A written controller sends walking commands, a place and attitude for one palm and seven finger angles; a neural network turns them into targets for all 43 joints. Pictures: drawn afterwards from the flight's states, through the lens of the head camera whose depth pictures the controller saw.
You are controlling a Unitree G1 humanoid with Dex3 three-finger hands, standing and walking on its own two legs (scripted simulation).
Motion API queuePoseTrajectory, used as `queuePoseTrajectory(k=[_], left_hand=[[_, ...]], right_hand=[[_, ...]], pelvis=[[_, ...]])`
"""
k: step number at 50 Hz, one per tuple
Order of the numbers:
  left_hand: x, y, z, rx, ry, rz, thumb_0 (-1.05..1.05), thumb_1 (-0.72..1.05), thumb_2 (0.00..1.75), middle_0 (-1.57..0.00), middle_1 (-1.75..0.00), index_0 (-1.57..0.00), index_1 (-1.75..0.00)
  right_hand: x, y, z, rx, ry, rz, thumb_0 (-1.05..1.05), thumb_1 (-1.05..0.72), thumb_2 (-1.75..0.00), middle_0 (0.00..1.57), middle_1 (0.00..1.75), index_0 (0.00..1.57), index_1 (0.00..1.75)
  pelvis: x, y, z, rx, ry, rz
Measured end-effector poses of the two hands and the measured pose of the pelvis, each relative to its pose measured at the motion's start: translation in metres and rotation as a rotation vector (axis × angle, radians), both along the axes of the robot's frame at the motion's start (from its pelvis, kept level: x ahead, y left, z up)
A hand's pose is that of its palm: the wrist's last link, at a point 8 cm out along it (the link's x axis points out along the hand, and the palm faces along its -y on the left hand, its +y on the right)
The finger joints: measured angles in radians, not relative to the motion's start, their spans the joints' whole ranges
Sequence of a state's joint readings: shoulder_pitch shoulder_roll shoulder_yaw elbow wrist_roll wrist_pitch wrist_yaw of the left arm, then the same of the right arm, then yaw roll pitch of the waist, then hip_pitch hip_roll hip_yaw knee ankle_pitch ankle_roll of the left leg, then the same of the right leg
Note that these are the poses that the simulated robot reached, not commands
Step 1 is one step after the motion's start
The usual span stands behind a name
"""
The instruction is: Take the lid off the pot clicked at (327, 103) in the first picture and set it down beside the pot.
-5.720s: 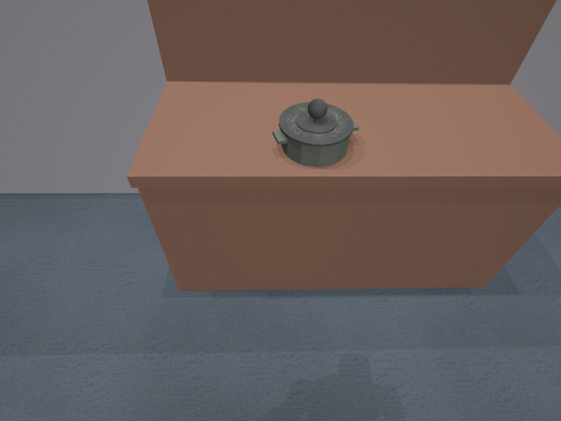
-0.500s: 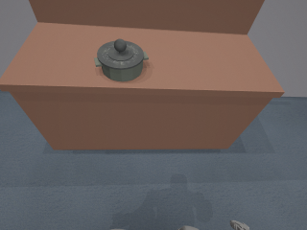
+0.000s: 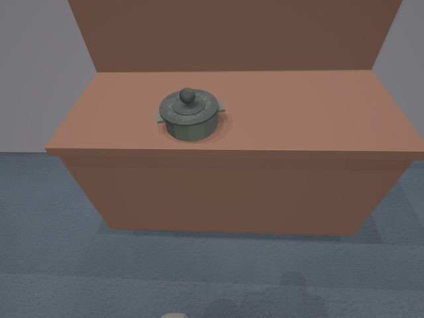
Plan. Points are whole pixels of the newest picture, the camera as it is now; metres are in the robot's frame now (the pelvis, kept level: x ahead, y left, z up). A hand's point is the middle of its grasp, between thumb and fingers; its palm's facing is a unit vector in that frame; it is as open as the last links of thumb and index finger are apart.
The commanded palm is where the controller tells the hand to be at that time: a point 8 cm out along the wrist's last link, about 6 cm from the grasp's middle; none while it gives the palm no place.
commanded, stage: take the last steps up to it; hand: left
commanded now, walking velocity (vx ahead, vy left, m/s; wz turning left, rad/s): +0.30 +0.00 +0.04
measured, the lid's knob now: (187, 95) +0.77 +0.12 +0.00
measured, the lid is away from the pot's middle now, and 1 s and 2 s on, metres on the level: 0.00 0.00 0.00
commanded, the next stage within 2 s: come to a stop and stand still in 0.60 s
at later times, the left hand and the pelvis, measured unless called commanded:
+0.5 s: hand (116, 314) +0.17 +0.24 -0.18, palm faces +0.06 -0.98 -0.19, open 7.4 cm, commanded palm none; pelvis +0.15 +0.05 +0.00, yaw -1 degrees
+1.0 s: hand (139, 249) +0.32 +0.23 -0.19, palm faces +0.02 -0.98 -0.21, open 7.3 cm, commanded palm none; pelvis +0.28 +0.04 -0.01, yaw -2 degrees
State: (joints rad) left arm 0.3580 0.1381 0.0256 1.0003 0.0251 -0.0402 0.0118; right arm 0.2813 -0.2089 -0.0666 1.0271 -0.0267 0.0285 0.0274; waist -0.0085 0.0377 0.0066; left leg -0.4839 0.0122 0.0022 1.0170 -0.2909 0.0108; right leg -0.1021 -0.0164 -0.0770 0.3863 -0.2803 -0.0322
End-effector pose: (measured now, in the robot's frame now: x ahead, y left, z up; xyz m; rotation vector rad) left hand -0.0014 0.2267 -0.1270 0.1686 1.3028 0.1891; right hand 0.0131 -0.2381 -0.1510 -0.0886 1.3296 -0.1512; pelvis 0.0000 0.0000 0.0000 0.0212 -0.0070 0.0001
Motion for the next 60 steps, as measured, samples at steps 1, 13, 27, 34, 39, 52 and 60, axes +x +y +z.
queuePoseTrajectory(k=[1,13,27,34,39,52,60], left_hand=[[-0.005,-0.003,-0.001,-0.009,0.024,0.011,0.00,0.90,0.90,-0.20,-0.30,-0.20,-0.30],[-0.036,0.005,-0.024,-0.115,0.300,0.145,0.01,0.90,0.90,-0.20,-0.30,-0.20,-0.30],[0.204,0.060,-0.015,-0.033,-0.044,-0.006,0.01,0.91,0.90,-0.19,-0.30,-0.20,-0.30],[0.313,0.040,-0.013,0.016,-0.201,-0.090,0.00,0.91,0.90,-0.19,-0.30,-0.20,-0.30],[0.324,0.023,-0.014,-0.005,-0.149,-0.078,0.00,0.91,0.90,-0.19,-0.30,-0.20,-0.30],[0.318,0.058,-0.039,-0.028,0.014,-0.018,0.00,0.92,0.90,-0.20,-0.30,-0.20,-0.30],[0.314,0.084,-0.034,-0.018,0.033,-0.030,0.01,0.91,0.90,-0.20,-0.30,-0.20,-0.30]], right_hand=[[0.004,0.000,0.001,-0.002,0.004,0.000,0.01,-0.91,-0.90,0.20,0.30,0.20,0.30],[0.137,0.047,0.000,-0.038,-0.089,0.109,0.01,-0.91,-0.90,0.19,0.30,0.20,0.30],[0.180,0.058,0.009,-0.057,-0.079,0.012,-0.01,-0.94,-0.90,0.20,0.30,0.20,0.30],[0.185,0.040,-0.022,-0.005,0.054,-0.034,0.00,-0.91,-0.90,0.20,0.30,0.20,0.30],[0.219,0.030,-0.017,-0.019,0.072,-0.037,0.00,-0.91,-0.90,0.20,0.30,0.20,0.30],[0.320,0.053,0.005,-0.091,-0.069,-0.013,0.00,-0.92,-0.90,0.20,0.30,0.20,0.30],[0.332,0.078,0.024,-0.109,-0.136,0.010,0.00,-0.91,-0.90,0.20,0.30,0.20,0.30]], pelvis=[[0.005,0.000,0.001,0.000,0.002,0.005],[0.081,0.040,-0.016,-0.022,0.015,0.016],[0.165,0.051,-0.004,0.005,-0.002,-0.016],[0.219,0.025,-0.023,0.014,-0.005,-0.012],[0.245,0.021,-0.017,-0.023,-0.004,-0.017],[0.282,0.051,-0.017,-0.037,-0.016,-0.038],[0.271,0.067,-0.007,-0.055,-0.010,-0.052]])
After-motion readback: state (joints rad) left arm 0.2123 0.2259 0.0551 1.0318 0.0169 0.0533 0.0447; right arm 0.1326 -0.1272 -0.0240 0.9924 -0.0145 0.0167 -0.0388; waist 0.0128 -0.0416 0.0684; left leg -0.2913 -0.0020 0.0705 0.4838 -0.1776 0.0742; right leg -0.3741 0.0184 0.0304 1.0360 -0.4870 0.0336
